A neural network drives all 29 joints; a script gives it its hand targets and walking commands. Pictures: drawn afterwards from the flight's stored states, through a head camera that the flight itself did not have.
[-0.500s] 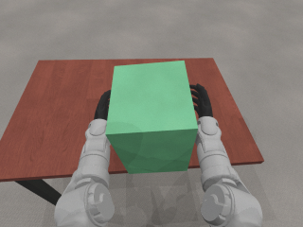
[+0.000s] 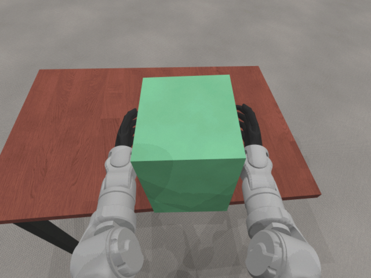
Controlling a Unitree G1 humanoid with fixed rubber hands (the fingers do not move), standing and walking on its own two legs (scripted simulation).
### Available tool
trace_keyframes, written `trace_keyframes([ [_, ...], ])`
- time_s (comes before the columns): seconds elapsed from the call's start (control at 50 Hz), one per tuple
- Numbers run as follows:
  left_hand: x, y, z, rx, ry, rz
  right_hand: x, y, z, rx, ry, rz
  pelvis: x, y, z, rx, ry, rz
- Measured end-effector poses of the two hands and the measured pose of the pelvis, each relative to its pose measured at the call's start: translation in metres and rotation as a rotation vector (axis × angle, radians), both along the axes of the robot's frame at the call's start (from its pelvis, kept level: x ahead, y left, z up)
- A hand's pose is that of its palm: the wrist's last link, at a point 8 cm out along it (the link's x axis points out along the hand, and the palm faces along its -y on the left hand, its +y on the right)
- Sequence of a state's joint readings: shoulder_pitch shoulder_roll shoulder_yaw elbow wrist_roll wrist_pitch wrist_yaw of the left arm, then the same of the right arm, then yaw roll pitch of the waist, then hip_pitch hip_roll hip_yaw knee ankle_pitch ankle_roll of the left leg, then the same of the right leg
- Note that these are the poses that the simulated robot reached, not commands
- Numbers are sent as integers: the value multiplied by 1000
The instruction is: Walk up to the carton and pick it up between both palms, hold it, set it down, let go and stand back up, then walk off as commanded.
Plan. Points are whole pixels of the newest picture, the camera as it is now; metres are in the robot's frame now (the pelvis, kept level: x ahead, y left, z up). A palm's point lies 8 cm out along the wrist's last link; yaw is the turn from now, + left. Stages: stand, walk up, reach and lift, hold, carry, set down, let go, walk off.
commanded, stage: set down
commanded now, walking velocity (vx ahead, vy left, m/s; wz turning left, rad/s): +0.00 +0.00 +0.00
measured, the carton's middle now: (188, 150) +0.40 +0.03 +0.03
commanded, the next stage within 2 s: none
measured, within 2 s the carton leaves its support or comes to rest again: rests again in 0.48 s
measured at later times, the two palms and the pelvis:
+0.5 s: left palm (126, 146) +0.40 +0.17 +0.04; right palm (252, 141) +0.41 -0.12 +0.07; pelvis -0.01 +0.00 +0.00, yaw -2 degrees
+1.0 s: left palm (100, 134) +0.41 +0.23 +0.06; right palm (255, 132) +0.44 -0.13 +0.07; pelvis -0.02 +0.01 -0.02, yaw +1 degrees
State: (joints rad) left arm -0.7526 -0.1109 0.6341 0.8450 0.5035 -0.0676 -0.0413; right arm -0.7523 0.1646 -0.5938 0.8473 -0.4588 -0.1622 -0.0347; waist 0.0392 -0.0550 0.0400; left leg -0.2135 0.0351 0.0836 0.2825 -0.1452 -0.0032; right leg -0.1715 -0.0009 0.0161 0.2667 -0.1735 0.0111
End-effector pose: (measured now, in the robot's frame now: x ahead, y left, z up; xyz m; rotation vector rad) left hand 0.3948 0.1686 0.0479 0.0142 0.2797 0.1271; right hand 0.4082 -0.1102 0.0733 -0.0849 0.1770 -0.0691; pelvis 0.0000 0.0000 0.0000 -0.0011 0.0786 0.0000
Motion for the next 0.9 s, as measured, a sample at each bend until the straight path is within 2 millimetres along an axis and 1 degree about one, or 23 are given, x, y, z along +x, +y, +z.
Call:
trace_keyframes([
  [0.22, 3, -3, -5, -7, -20, 8, 2, -3, -6, -10, -7, 1, 1, -1, -1, 2, 20, -4],
  [0.44, 2, -1, -6, -1, -25, 5, 1, -2, -5, -8, -12, 0, -6, 1, -2, 2, 39, -15],
  [0.5, 2, 1, -13, 14, 13, -6, 2, -5, -7, -8, 5, 13, -9, 2, -2, 1, 50, -29],
  [0.58, 1, 13, -17, 12, 26, 36, 3, -15, -20, 15, 79, 6, -14, 3, -5, -5, 98, -42],
  [0.64, 4, 26, -14, 1, 17, 75, 6, -15, -29, 39, 126, 17, -17, 5, -9, -13, 151, -42],
  [0.7, 7, 41, -7, 0, 4, 102, 11, -12, -30, 61, 133, 17, -20, 6, -13, -20, 195, -32],
  [0.78, 9, 58, 1, 28, 11, 97, 16, -8, -28, 60, 135, 28, -21, 9, -18, -25, 227, -11],
  [0.84, 8, 65, 1, 42, 27, 85, 18, -9, -26, 41, 140, 34, -22, 11, -20, -28, 236, 1],
  [0.9, 7, 67, -2, 39, 31, 78, 18, -11, -26, 35, 146, 35, -22, 12, -22, -31, 251, 11],
])
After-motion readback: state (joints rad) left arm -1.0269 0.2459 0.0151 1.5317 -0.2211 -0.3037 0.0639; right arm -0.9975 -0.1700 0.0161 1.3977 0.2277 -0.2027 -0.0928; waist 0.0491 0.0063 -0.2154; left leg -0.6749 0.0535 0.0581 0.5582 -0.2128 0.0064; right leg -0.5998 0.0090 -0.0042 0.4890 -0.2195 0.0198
